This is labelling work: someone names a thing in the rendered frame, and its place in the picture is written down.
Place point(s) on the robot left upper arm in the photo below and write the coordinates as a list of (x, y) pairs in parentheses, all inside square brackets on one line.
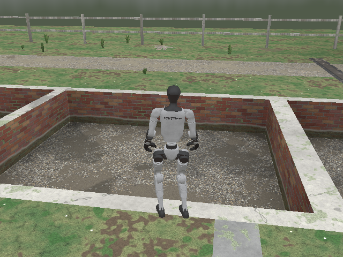
[(153, 121)]

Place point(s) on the robot left forearm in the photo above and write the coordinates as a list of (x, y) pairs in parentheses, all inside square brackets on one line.
[(148, 139)]

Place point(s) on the robot right forearm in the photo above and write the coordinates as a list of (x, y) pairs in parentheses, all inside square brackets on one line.
[(195, 140)]

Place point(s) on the left robot thigh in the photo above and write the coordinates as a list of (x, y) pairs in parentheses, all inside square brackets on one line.
[(158, 156)]

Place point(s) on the robot left hand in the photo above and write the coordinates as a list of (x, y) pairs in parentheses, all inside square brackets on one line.
[(151, 144)]

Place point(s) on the robot right hand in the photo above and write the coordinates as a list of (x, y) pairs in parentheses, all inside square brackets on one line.
[(195, 146)]

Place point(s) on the robot right upper arm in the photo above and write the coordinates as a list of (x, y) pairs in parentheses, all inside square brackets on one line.
[(191, 123)]

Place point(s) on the robot right shin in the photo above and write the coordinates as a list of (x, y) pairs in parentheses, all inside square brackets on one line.
[(183, 193)]

